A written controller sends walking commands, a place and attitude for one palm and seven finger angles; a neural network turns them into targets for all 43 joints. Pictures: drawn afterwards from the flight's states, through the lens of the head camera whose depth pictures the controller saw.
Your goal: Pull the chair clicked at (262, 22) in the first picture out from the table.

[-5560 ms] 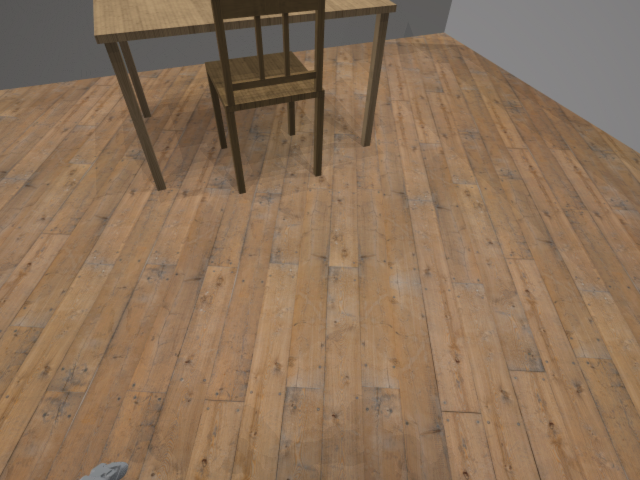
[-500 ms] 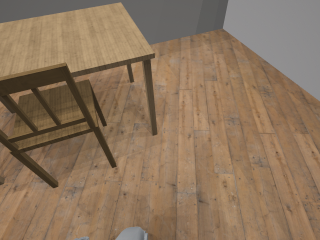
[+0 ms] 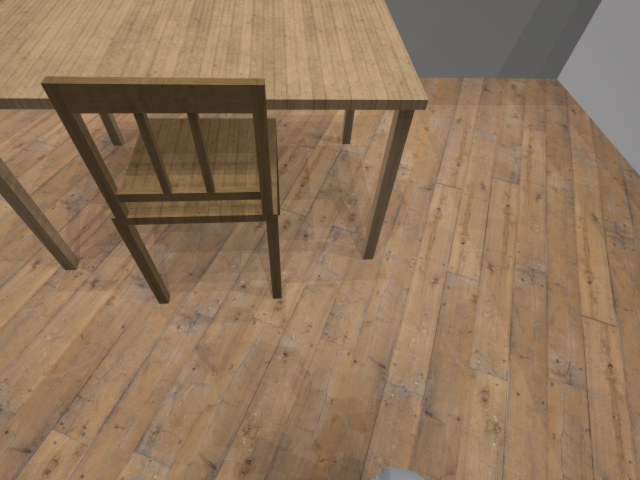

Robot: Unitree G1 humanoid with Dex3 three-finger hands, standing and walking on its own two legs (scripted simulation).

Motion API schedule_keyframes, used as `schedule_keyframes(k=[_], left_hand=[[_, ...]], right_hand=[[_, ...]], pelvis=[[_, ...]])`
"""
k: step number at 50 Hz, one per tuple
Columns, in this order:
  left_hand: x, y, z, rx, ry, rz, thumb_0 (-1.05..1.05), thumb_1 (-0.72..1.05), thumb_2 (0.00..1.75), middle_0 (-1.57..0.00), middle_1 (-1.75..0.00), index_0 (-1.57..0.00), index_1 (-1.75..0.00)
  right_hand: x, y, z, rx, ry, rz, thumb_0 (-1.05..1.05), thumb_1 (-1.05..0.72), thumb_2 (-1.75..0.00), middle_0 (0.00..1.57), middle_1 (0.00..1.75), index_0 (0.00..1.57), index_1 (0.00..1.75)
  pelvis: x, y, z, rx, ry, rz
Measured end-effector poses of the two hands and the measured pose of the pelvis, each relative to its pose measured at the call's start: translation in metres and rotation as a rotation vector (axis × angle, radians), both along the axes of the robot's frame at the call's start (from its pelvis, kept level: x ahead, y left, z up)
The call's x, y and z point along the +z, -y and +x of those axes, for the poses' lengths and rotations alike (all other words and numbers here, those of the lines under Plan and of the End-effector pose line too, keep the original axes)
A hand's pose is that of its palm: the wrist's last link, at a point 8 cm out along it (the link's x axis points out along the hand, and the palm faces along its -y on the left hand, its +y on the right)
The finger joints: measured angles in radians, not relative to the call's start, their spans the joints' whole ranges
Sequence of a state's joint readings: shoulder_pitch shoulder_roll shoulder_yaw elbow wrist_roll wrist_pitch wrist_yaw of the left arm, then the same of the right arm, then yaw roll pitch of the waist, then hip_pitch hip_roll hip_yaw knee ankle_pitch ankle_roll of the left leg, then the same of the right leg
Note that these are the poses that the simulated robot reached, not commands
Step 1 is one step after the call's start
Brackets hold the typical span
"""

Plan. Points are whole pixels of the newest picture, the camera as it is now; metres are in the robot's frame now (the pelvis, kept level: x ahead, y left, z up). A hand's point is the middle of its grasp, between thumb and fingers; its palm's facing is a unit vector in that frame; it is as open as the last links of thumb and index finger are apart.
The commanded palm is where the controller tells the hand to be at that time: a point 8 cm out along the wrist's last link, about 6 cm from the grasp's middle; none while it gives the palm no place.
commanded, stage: turn to face it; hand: left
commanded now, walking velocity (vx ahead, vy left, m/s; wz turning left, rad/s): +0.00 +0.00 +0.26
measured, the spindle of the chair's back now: (154, 154) +0.75 +0.41 -0.12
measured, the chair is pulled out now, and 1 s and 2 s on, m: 0.00 0.00 0.00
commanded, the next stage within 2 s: take the last steps up to it in 0.14 s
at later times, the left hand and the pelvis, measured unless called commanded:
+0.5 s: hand out of the picture -0.03 +0.16 -0.16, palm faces +0.22 -0.95 -0.23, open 7.3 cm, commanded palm none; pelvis -0.01 -0.03 +0.00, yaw +10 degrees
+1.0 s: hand out of the picture +0.12 +0.27 -0.18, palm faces +0.18 -0.97 -0.17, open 7.4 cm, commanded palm none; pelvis +0.10 +0.07 +0.00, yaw +9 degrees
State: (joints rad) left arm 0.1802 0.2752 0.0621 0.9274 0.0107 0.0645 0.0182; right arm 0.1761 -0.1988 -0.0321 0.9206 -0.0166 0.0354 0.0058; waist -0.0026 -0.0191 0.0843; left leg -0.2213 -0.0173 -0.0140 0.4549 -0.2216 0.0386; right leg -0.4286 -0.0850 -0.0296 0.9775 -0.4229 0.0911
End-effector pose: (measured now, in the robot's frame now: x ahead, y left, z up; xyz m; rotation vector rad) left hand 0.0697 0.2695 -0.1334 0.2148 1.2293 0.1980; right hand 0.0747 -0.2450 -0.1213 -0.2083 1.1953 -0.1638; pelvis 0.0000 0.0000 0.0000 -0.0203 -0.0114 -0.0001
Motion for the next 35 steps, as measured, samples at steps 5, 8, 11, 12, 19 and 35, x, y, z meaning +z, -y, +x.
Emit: schedule_keyframes(k=[5, 8, 11, 12, 19, 35], left_hand=[[0.007, 0.02, 0.008, 0.0, 0.056, 0.01, 0.01, 0.91, 0.9, -0.2, -0.3, -0.2, -0.3], [0.009, 0.036, 0.006, 0.003, 0.092, 0.023, 0.01, 0.91, 0.9, -0.2, -0.3, -0.2, -0.3], [0.012, 0.052, -0.007, 0.01, 0.097, 0.027, 0.0, 0.91, 0.9, -0.2, -0.3, -0.2, -0.3], [0.014, 0.056, -0.013, 0.019, 0.095, 0.024, 0.0, 0.91, 0.9, -0.2, -0.3, -0.2, -0.3], [0.014, 0.071, -0.061, 0.11, 0.041, -0.013, 0.0, 0.91, 0.9, -0.2, -0.3, -0.2, -0.3], [-0.022, 0.028, -0.192, 0.307, -0.336, -0.144, 0.01, 0.91, 0.9, -0.2, -0.3, -0.2, -0.3]], right_hand=[[-0.015, 0.007, -0.013, 0.0, -0.028, 0.039, 0.0, -0.9, -0.9, 0.2, 0.3, 0.2, 0.3], [-0.029, 0.018, -0.02, -0.002, -0.044, 0.068, 0.0, -0.9, -0.9, 0.2, 0.3, 0.2, 0.3], [-0.037, 0.027, -0.025, -0.002, -0.067, 0.082, 0.0, -0.9, -0.9, 0.2, 0.3, 0.2, 0.3], [-0.037, 0.03, -0.026, 0.004, -0.078, 0.083, 0.0, -0.9, -0.9, 0.2, 0.3, 0.2, 0.3], [-0.028, 0.039, -0.031, 0.057, -0.127, 0.07, 0.0, -0.9, -0.9, 0.2, 0.29, 0.2, 0.3], [-0.01, -0.056, 0.056, 0.209, 0.014, 0.014, 0.0, -0.91, -0.9, 0.19, 0.29, 0.2, 0.3]], pelvis=[[-0.003, 0.012, -0.005, 0.029, 0.005, 0.02], [-0.01, 0.025, -0.007, 0.045, 0.003, 0.044], [-0.01, 0.033, -0.011, 0.073, 0.013, 0.036], [-0.009, 0.035, -0.013, 0.084, 0.013, 0.039], [0.0, 0.039, -0.014, 0.135, 0.015, 0.045], [-0.01, -0.034, 0.014, 0.163, 0.003, 0.007]])
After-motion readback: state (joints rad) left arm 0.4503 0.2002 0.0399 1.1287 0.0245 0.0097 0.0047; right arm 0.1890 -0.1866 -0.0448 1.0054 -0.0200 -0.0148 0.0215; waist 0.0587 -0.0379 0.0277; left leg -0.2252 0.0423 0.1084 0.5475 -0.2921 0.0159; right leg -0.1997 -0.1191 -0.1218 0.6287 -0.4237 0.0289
